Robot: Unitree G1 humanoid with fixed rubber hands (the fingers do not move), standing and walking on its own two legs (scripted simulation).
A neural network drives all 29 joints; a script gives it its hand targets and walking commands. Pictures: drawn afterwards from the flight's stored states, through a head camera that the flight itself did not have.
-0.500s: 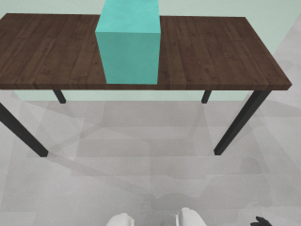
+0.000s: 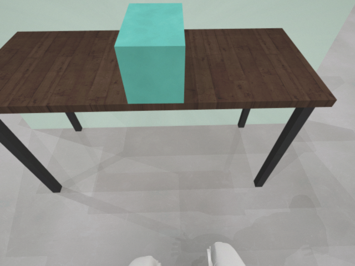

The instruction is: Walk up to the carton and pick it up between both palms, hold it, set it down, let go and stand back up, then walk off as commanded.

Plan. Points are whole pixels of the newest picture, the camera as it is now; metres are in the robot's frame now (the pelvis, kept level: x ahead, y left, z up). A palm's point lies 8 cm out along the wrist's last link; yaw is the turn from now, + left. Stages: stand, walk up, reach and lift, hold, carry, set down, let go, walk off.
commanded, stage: walk up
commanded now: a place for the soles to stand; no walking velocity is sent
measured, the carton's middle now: (155, 52) +0.74 +0.06 +0.09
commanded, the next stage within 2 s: none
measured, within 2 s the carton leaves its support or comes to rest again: neither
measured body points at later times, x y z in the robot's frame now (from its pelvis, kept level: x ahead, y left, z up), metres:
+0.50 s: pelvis +0.10 +0.00 +0.02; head +0.13 -0.04 +0.47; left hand +0.13 +0.33 -0.06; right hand +0.17 -0.31 -0.12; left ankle +0.15 +0.14 -0.67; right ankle +0.12 -0.17 -0.68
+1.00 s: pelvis +0.23 +0.02 +0.01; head +0.25 +0.00 +0.46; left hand +0.28 +0.36 -0.08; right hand +0.33 -0.29 -0.11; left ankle +0.20 +0.15 -0.63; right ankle +0.28 -0.12 -0.68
